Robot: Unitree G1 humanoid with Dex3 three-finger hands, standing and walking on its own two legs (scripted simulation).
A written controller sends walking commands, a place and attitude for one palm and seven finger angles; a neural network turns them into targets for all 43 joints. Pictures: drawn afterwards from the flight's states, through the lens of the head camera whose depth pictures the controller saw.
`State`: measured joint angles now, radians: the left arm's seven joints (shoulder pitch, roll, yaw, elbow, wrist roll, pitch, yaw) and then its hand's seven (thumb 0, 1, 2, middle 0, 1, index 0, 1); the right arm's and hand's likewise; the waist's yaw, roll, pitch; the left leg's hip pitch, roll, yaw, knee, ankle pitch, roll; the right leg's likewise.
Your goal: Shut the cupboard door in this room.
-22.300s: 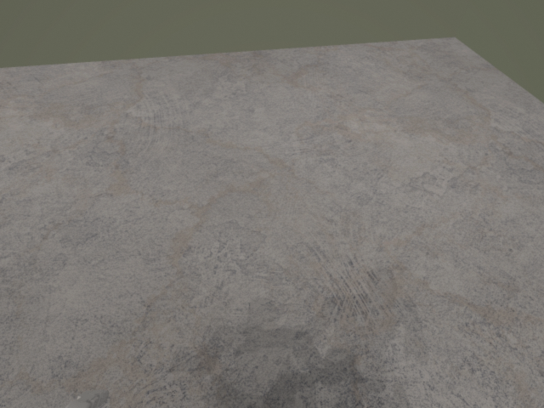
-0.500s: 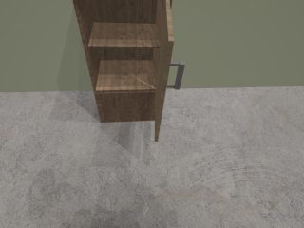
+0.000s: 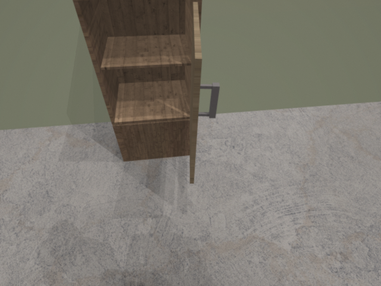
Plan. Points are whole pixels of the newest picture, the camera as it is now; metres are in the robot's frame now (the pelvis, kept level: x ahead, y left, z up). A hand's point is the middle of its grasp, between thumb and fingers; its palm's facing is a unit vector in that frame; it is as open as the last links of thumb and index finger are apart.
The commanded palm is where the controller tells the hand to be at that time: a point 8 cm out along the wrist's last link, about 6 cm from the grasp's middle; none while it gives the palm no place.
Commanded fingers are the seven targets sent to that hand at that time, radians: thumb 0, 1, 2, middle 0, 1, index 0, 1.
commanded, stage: stand and wait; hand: left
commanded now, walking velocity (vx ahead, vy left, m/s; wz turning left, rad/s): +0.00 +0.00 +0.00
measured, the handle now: (207, 101) +0.65 -0.02 +0.02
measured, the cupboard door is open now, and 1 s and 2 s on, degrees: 82 82 82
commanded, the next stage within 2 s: turn or walk to find it in 0.92 s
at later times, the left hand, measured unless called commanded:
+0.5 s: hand out of the picture -0.04 +0.14 -0.18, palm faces +0.05 -0.99 -0.13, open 7.4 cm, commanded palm none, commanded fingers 0.00 0.90 0.90 -0.20 -0.30 -0.20 -0.30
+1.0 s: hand out of the picture -0.03 +0.16 -0.18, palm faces +0.03 -0.99 -0.16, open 7.4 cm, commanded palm none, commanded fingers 0.00 0.90 0.90 -0.20 -0.30 -0.20 -0.30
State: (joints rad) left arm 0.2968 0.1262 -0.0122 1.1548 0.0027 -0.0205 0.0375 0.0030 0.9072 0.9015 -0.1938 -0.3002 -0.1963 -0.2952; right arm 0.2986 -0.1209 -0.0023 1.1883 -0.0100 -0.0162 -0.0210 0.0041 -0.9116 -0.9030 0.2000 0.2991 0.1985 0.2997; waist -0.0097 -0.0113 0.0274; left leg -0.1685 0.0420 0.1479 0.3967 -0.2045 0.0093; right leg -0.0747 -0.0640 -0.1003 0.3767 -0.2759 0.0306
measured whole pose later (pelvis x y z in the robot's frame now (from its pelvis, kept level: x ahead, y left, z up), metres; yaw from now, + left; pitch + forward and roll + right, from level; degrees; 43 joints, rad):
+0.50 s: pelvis +0.00 +0.00 +0.00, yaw +0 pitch -1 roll +0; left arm 0.34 0.10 -0.01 1.16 0.01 -0.02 0.04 0.00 0.91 0.90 -0.19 -0.30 -0.20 -0.30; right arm 0.29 -0.11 -0.01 1.18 -0.01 -0.02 -0.03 0.01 -0.91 -0.90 0.20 0.30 0.20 0.30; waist 0.00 -0.01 0.03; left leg -0.18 0.05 0.14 0.42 -0.21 0.00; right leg -0.08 -0.05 -0.11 0.39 -0.28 0.02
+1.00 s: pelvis +0.00 +0.00 +0.00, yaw +0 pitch -1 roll +0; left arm 0.31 0.13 0.00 1.14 0.01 -0.02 0.04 0.00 0.91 0.90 -0.19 -0.30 -0.20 -0.30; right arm 0.29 -0.12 -0.01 1.17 -0.01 -0.02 -0.02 0.01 -0.91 -0.90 0.20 0.30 0.20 0.30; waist -0.01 -0.01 0.04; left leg -0.19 0.04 0.14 0.42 -0.21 0.01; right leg -0.09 -0.07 -0.11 0.39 -0.28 0.03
